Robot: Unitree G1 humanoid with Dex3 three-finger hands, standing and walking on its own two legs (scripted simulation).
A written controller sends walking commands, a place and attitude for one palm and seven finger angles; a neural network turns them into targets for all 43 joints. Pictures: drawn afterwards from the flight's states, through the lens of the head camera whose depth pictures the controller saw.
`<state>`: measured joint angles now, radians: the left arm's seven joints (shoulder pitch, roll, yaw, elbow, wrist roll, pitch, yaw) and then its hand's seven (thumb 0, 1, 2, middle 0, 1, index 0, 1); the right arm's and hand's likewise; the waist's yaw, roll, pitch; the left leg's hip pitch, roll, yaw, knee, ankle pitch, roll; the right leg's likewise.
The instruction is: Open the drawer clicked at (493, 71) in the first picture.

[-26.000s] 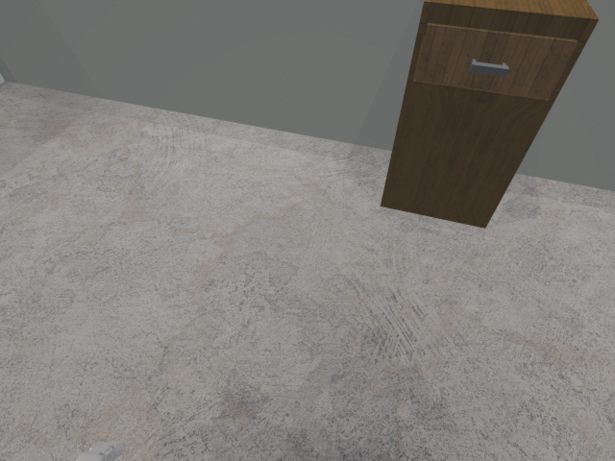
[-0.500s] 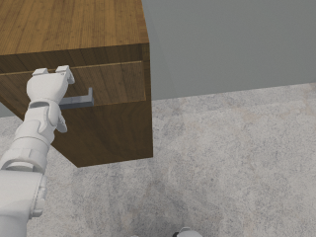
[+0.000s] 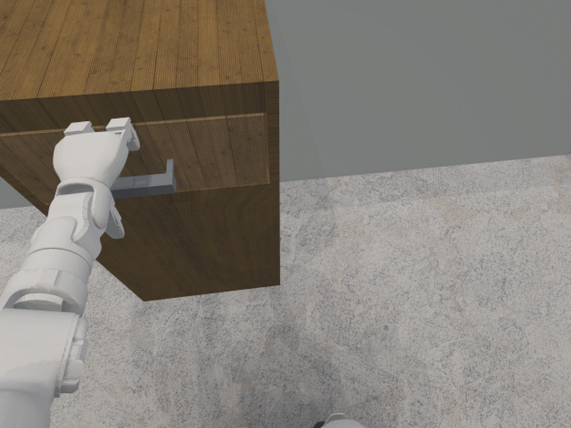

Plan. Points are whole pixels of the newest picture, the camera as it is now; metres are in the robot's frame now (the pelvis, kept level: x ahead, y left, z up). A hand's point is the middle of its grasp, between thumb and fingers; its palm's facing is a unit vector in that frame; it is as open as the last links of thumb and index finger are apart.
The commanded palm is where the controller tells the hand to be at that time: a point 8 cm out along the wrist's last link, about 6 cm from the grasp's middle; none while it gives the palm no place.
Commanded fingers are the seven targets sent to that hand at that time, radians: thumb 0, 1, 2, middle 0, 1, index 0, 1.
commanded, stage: re-aim the fingers above the handle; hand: left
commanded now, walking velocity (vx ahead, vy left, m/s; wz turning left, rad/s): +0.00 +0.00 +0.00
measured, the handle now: (142, 176) +0.52 +0.24 -0.02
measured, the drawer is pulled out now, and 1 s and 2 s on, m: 0.00 0.00 0.00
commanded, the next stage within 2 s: lower the fingers behind the handle in 1.84 s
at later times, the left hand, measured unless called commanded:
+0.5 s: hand (113, 183) +0.45 +0.25 +0.04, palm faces -0.04 -0.01 -1.00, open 13.8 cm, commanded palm +0.43 +0.25 +0.10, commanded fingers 0.00 -0.50 0.30 -0.30 -1.20 -0.30 -1.20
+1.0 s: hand (110, 178) +0.47 +0.26 +0.04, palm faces -0.05 -0.01 -1.00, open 13.8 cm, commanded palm +0.44 +0.26 +0.10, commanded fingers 0.00 -0.50 0.30 -0.30 -1.20 -0.30 -1.20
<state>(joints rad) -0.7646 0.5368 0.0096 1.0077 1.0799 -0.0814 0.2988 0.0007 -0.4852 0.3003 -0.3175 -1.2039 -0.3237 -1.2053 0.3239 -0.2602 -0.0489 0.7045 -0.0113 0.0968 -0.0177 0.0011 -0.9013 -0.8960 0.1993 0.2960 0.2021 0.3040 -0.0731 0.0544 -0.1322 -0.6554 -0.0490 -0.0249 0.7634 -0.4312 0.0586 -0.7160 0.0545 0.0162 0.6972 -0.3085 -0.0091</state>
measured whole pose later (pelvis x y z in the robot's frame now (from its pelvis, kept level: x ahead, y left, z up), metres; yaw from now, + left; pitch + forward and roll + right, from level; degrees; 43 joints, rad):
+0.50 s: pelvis -0.01 -0.01 +0.00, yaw +0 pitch +17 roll -1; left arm -0.76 0.53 0.01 1.03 1.08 -0.07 0.30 0.00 -0.49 0.30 -0.32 -1.20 -0.32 -1.21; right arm 0.33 -0.27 -0.04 0.71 0.00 0.09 -0.02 0.00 -0.90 -0.90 0.20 0.30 0.20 0.30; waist -0.07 0.05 -0.13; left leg -0.63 -0.05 -0.02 0.74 -0.41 0.05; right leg -0.70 0.06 0.02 0.69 -0.29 -0.02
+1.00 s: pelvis -0.01 -0.01 +0.00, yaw +0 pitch +20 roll -2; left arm -0.79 0.58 0.03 1.04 1.07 -0.11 0.28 0.00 -0.48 0.30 -0.32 -1.20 -0.33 -1.21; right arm 0.36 -0.27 -0.05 0.72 -0.01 0.08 -0.03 0.00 -0.90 -0.90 0.20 0.30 0.20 0.30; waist -0.09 0.05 -0.13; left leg -0.68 -0.04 -0.02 0.77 -0.42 0.05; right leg -0.75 0.06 0.02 0.71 -0.30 -0.02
